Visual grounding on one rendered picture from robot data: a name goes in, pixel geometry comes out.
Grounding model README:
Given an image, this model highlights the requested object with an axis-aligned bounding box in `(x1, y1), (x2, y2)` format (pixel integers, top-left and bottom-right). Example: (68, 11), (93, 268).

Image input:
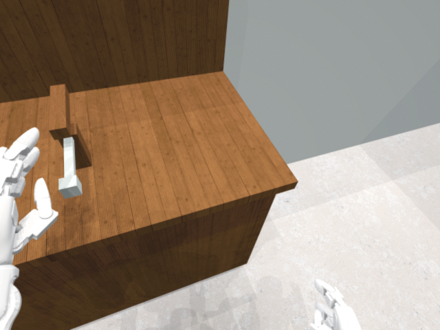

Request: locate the tap lever
(58, 137), (82, 199)

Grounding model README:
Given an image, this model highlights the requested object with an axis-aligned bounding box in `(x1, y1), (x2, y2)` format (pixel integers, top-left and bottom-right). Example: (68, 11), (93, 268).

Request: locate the robot left hand
(0, 127), (58, 265)

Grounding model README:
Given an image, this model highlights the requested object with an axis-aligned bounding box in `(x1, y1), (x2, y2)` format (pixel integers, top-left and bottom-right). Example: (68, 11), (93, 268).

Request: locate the robot right hand
(310, 279), (362, 330)

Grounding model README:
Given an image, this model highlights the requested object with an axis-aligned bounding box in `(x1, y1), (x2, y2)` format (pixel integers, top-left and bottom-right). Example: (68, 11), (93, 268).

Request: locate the robot left forearm
(0, 265), (21, 330)

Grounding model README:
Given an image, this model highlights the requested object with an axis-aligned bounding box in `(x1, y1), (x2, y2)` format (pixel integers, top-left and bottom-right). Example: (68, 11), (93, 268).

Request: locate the counter
(0, 0), (298, 330)

